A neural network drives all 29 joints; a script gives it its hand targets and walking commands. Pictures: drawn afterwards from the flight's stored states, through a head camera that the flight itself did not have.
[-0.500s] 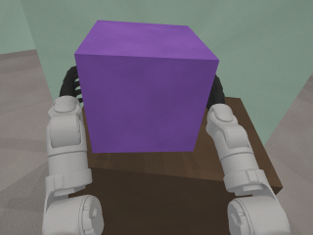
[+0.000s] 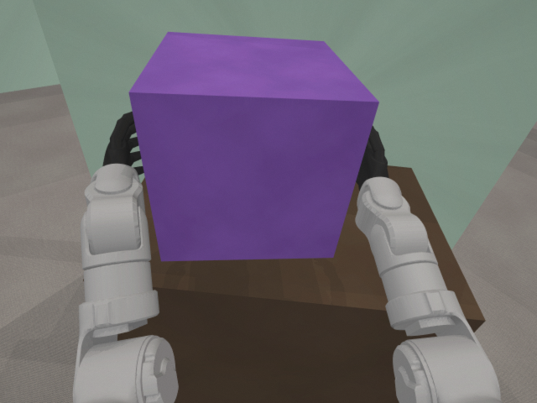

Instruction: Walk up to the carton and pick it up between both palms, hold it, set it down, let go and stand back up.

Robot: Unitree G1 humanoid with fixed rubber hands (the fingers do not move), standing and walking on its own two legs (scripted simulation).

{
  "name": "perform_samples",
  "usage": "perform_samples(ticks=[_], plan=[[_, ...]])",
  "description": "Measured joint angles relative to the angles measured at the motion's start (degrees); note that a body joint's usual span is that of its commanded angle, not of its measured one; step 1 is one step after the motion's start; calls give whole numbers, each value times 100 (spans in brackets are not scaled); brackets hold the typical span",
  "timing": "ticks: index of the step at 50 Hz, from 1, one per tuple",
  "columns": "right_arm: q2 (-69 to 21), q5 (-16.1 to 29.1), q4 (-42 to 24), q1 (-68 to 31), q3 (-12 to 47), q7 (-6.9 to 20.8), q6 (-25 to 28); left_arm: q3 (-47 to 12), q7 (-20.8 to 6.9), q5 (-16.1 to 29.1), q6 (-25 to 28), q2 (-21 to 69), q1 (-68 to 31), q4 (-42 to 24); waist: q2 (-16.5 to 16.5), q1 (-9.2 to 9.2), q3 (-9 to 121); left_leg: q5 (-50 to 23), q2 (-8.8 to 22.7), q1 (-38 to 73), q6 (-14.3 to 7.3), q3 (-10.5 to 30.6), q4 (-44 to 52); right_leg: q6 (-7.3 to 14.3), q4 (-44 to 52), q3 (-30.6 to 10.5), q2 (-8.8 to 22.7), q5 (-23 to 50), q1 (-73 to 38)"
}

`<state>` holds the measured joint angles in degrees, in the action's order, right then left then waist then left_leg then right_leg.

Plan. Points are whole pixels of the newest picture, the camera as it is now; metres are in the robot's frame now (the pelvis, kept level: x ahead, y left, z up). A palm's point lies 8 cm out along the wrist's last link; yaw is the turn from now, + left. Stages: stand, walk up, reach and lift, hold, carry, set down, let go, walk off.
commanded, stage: hold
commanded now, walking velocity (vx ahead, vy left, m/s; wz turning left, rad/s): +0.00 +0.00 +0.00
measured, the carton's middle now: (249, 142) +0.44 +0.01 +0.21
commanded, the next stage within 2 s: none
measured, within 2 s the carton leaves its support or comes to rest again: neither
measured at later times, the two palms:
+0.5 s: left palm (118, 170) +0.36 +0.18 +0.22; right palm (369, 179) +0.35 -0.16 +0.21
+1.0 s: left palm (120, 176) +0.36 +0.18 +0.21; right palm (369, 180) +0.35 -0.16 +0.20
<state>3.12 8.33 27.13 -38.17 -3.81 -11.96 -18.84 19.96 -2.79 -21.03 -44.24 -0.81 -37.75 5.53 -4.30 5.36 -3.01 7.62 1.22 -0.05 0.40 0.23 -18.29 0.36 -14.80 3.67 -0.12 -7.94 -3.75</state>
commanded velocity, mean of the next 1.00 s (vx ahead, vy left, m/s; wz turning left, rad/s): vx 0.00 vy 0.00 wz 0.00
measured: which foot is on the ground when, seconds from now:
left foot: down 0.00-1.00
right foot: down 0.00-1.00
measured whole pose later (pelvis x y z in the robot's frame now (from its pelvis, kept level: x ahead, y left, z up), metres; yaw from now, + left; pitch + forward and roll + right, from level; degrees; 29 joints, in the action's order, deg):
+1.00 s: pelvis +0.00 +0.00 +0.00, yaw +0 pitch -11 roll -1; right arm 2.2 7.6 27.2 -37.7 -4.7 -11.5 -18.3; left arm 19.6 -2.6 -21.2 -45.1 -0.7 -36.9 4.5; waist -5.1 5.5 -3.3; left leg 7.3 1.2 -0.2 0.5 0.3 -18.2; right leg 0.5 -15.1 4.2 -0.1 -8.0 -3.6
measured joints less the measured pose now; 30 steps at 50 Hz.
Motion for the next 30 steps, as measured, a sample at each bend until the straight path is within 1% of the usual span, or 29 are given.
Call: perform_samples(ticks=[4, 12, 16, 19, 23, 26, 30], plan=[[-42, -45, 96, -37, -40, 25, -15, 38, -15, -42, -36, 7, -7, 42, -36, -24, 6, -7, 2, 23, 5, -15, 28, 6, -12, -9, 1, -10, -1], [-55, 23, -108, 59, -7, -3, 7, -55, -9, 13, -77, -33, 89, -197, -62, 15, -40, 18, 8, 24, 16, 34, -20, 13, 19, 46, -9, -14, -59], [-85, -30, -31, 39, -30, 1, -42, 17, -77, -61, -66, -14, 68, -77, -55, 21, -56, 6, -5, 63, 8, 24, 9, 8, 2, 40, 5, -24, -75], [-112, -53, -15, 64, -62, 7, -41, 13, -47, -45, -88, -7, 62, -52, -44, 21, -34, -5, -13, 21, 3, 22, 14, 5, -20, 44, 15, -32, -24], [-58, 25, -204, 162, 2, -26, 17, -70, 5, 49, -73, -15, 106, -216, -11, 18, -15, 0, -12, -44, 0, 28, -14, 0, -13, 51, 13, -22, 22], [1, 98, -322, 178, 95, -78, -5, -89, -11, 52, -60, -22, 135, -307, 12, 22, -44, 15, -4, -13, -2, 23, -33, -3, 18, 46, 4, -6, -30], [-35, 21, -163, 69, 52, -48, -69, 30, -84, -43, -73, 4, 72, -163, 6, 24, -80, 4, -9, 82, -10, -4, 6, -6, 15, 23, 12, -6, -97]])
